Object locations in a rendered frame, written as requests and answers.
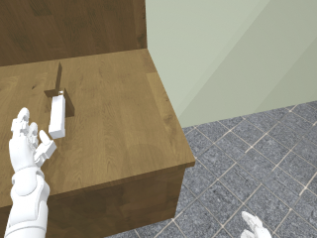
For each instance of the tap lever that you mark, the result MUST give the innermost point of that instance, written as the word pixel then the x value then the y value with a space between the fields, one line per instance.
pixel 56 127

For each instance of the counter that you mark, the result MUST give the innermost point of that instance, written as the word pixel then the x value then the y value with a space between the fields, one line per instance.
pixel 121 162

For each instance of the left robot forearm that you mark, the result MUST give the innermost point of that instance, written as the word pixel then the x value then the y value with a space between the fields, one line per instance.
pixel 28 217

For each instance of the right robot hand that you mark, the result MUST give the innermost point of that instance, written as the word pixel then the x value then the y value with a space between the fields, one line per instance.
pixel 256 225

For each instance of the left robot hand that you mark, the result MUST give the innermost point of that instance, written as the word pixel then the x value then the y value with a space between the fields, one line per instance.
pixel 24 149

